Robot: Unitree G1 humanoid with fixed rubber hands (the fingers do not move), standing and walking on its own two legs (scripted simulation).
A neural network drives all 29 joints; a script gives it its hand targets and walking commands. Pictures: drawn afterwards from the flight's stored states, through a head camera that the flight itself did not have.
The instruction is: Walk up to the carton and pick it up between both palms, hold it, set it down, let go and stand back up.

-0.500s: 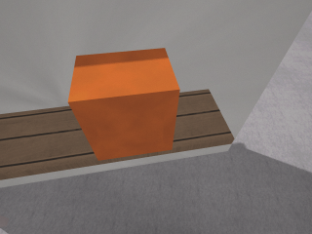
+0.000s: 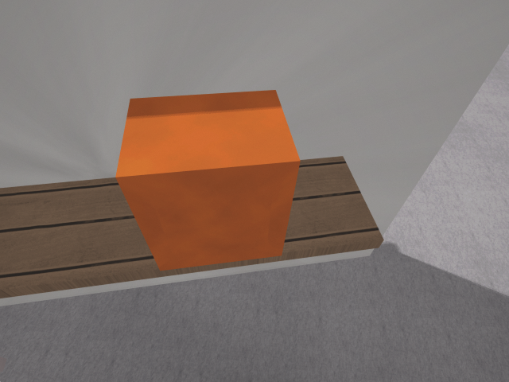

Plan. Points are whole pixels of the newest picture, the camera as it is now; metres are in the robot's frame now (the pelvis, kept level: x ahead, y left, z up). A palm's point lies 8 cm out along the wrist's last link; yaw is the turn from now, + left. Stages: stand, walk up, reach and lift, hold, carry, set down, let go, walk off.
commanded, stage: walk up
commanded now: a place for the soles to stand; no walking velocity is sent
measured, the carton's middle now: (214, 185) +0.44 +0.07 +0.03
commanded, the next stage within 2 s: reach and lift in 0.18 s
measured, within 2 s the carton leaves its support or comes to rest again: neither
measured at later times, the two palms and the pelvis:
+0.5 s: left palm (88, 373) +0.15 +0.26 -0.09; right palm (391, 360) +0.17 -0.24 -0.10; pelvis -0.02 +0.01 -0.02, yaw +4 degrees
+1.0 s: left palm (83, 372) +0.15 +0.26 -0.07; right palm (394, 376) +0.14 -0.22 -0.08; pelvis -0.01 +0.02 +0.00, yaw +3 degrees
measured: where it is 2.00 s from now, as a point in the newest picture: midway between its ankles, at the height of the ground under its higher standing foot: outside the picture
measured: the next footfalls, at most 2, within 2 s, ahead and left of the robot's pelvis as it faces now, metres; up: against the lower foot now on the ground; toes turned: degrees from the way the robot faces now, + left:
none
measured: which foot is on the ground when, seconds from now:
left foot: down 0.00-1.00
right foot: down 0.00-1.00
